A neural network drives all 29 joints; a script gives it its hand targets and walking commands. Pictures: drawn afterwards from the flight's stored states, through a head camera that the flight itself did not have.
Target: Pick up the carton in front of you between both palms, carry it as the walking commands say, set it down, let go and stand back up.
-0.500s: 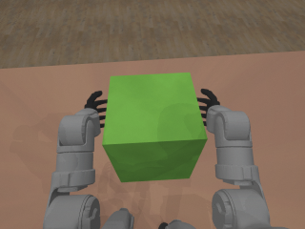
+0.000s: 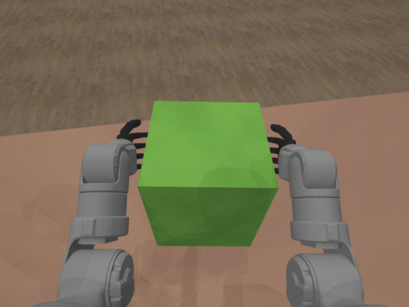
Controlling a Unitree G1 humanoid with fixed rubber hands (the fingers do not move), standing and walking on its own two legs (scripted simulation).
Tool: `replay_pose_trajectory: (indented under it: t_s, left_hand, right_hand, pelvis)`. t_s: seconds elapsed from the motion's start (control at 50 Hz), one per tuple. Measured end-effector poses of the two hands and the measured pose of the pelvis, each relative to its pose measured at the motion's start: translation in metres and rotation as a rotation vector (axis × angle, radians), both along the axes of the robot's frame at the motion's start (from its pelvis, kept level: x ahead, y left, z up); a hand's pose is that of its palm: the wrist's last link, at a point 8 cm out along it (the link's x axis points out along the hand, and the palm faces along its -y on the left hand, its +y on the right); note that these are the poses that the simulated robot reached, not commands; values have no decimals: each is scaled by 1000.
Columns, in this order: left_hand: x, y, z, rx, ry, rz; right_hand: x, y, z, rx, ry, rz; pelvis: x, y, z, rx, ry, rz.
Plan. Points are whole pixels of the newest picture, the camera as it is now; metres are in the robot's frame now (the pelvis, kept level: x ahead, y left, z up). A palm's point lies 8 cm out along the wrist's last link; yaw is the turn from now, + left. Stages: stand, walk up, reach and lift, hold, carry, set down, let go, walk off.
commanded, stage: carry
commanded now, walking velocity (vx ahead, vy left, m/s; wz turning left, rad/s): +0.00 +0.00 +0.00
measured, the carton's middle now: (205, 178) +0.37 +0.00 +0.04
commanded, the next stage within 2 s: none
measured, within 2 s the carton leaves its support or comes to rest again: neither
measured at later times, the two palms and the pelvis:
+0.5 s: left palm (107, 180) +0.29 +0.16 +0.14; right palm (293, 174) +0.30 -0.14 +0.15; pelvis -0.04 +0.00 +0.00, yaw +1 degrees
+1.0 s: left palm (119, 177) +0.31 +0.14 +0.13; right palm (296, 174) +0.31 -0.16 +0.13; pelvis -0.04 -0.01 +0.00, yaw +0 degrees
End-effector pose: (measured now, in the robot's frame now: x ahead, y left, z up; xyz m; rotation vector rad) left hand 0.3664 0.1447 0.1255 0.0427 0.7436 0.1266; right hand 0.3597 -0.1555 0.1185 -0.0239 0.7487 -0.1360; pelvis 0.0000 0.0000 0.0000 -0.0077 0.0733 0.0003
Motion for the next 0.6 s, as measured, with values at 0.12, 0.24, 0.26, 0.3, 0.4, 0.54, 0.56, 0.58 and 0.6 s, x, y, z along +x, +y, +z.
replay_pose_trajectory:
  t_s: [0.12, 0.24, 0.26, 0.3, 0.4, 0.54, 0.56, 0.58, 0.6]
  left_hand:
    - [-12, 3, -1, -6, 7, 4]
    - [-34, 9, 0, -14, 9, 20]
    - [-38, 10, 1, -14, 11, 23]
    - [-47, 12, 3, -14, 12, 27]
    - [-65, 13, 9, -14, 10, 31]
    - [-72, 9, 18, -6, 11, 16]
    - [-72, 9, 19, -4, 13, 13]
    - [-71, 8, 19, -1, 16, 11]
    - [-71, 7, 19, 1, 19, 9]
  right_hand:
    - [-8, 3, 4, -12, 7, 8]
    - [-23, 9, 10, -15, 9, 19]
    - [-26, 10, 11, -14, 10, 21]
    - [-33, 12, 13, -13, 12, 24]
    - [-50, 14, 20, -15, 9, 29]
    - [-59, 9, 30, -29, 10, 30]
    - [-59, 9, 30, -31, 12, 30]
    - [-59, 8, 30, -32, 14, 31]
    - [-59, 7, 30, -32, 18, 31]
  pelvis:
    - [-11, 0, -1, -7, -15, 6]
    - [-26, -1, 0, -9, -33, 9]
    - [-29, -1, 0, -9, -36, 10]
    - [-34, -1, 0, -10, -43, 11]
    - [-42, -3, 2, -12, -55, 13]
    - [-45, -4, 4, -12, -52, 14]
    - [-45, -4, 4, -12, -51, 14]
    - [-45, -4, 4, -12, -50, 13]
    - [-44, -4, 4, -11, -49, 13]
